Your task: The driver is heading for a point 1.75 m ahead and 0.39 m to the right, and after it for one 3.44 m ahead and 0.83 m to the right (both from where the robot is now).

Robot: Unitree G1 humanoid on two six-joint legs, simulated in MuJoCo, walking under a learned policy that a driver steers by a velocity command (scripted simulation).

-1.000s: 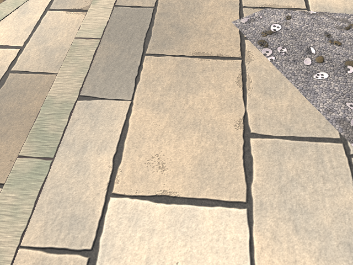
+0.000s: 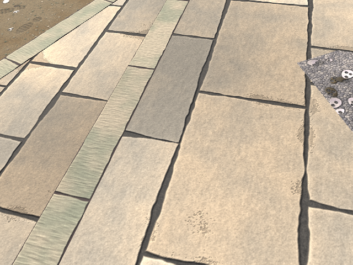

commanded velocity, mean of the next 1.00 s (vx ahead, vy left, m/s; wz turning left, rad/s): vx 0.00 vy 0.00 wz -0.44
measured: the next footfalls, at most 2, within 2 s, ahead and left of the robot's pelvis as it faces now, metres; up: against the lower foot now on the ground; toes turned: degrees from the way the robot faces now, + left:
left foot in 0.42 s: +0.08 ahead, +0.11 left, +0.00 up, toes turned -19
right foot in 0.84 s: -0.03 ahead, -0.08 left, +0.00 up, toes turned -24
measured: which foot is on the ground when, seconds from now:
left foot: up 0.00-0.40, down 0.42-0.86, up 0.88-1.00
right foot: down 0.00-0.42, up 0.44-0.82, down 0.84-1.00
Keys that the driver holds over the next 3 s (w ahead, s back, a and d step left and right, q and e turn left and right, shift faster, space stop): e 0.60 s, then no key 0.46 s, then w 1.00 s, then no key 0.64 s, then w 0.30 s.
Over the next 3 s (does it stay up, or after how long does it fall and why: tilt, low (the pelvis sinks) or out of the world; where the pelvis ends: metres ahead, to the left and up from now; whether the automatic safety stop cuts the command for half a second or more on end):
stays up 0.53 -0.29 0.00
